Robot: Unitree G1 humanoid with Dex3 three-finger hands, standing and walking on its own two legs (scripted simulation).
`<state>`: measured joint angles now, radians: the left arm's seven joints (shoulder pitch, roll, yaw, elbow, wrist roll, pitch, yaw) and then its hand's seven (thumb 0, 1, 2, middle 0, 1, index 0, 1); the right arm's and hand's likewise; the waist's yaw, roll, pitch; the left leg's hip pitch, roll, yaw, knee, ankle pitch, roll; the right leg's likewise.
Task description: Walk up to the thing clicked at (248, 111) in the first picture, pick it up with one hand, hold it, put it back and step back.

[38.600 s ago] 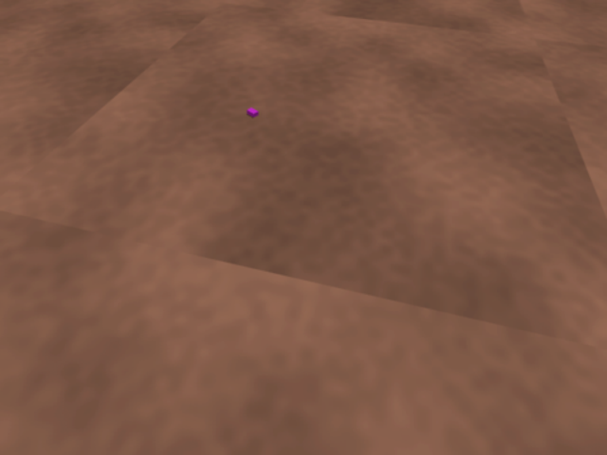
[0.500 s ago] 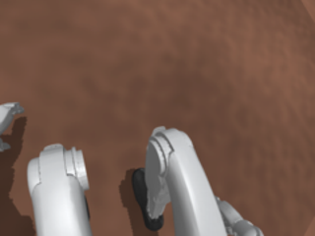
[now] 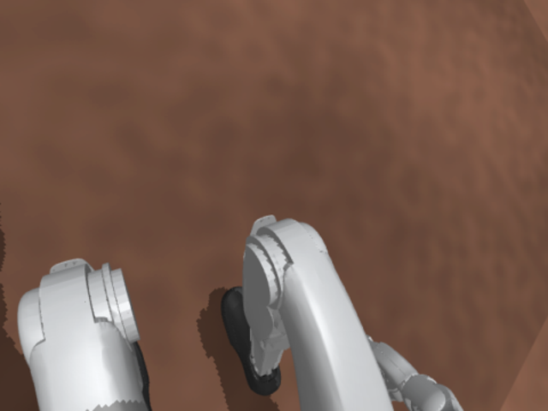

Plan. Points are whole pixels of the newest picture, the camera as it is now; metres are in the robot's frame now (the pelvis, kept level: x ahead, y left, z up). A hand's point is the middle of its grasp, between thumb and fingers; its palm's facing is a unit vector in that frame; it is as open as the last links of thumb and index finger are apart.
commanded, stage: rest palm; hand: left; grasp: from above
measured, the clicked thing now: out of the picture +0.51 +0.42 -0.28
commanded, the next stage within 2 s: close in 0.66 s
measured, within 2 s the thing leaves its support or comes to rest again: neither
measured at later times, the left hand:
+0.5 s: hand out of the picture +0.39 +0.29 -0.24, palm faces -0.37 -0.05 -0.93, open 12.0 cm
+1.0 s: hand out of the picture +0.35 +0.28 -0.24, palm faces -0.45 -0.09 -0.89, open 11.8 cm
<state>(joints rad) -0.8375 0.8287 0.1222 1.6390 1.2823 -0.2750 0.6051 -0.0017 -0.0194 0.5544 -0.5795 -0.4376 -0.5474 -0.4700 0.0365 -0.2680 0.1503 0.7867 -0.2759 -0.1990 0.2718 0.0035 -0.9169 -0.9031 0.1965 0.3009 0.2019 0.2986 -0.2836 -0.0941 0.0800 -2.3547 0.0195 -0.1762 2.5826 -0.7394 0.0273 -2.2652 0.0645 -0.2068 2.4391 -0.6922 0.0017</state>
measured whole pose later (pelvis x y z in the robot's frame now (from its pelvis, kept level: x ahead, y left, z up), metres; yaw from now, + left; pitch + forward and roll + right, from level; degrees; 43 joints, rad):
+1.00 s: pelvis -0.01 +0.00 +0.01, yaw -2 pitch +26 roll -13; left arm -0.76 0.80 0.01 1.62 1.40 -0.40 0.79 0.00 -0.12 0.69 -0.44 -0.56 -0.42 -0.60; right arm 0.02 -0.28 0.23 0.81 -0.31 -0.19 0.27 0.00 -0.90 -0.90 0.20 0.30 0.20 0.30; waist -0.26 -0.13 0.08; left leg -2.31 0.03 -0.20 2.58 -0.74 0.03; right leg -2.23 0.09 -0.22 2.41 -0.67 0.01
